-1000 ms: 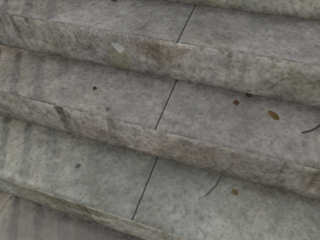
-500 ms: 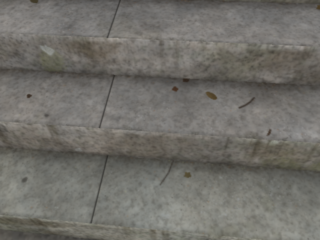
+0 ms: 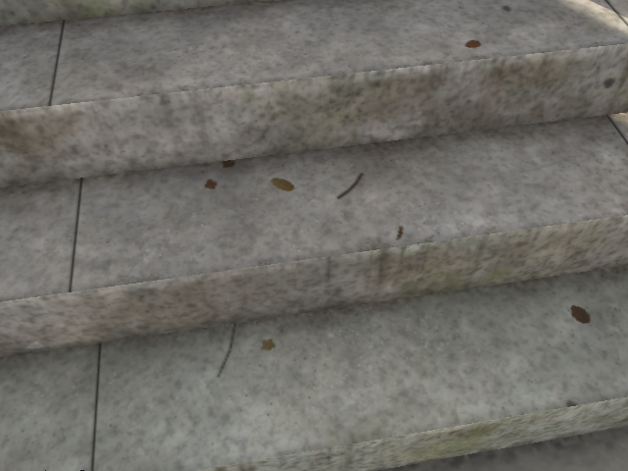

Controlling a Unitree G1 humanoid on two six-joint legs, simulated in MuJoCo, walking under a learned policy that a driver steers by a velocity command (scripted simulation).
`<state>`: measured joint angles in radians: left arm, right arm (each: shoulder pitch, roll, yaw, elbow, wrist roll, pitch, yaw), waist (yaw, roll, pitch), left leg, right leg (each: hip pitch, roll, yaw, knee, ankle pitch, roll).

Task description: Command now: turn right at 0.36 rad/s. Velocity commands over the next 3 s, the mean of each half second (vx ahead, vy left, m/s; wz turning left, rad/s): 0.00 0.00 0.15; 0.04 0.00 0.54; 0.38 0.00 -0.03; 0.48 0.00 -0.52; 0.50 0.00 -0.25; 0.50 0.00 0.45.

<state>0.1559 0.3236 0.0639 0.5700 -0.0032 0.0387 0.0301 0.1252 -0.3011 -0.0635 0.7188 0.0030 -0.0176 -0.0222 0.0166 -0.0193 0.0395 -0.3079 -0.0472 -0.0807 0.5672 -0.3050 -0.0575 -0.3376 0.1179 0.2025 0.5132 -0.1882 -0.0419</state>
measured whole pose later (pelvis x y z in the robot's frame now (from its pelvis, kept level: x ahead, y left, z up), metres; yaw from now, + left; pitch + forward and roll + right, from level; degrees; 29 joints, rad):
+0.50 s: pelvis -0.01 +0.00 +0.00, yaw +9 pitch +1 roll -1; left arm 0.19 0.28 0.07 0.66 0.01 0.01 0.05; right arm 0.16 -0.34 -0.08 0.67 0.01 0.02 -0.01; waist 0.00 0.02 0.05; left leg -0.47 -0.03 -0.05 0.97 -0.49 -0.06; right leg -0.20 -0.01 -0.01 0.47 -0.29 0.01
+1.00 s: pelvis -0.02 +0.05 +0.01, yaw +25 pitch +2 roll -2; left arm 0.14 0.31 0.06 0.68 0.00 0.00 0.04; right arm 0.20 -0.31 -0.05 0.59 0.01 0.02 -0.04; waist -0.02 -0.01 0.02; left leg -0.31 -0.08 -0.14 0.46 -0.19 0.07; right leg -0.44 0.02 0.08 0.80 -0.35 0.08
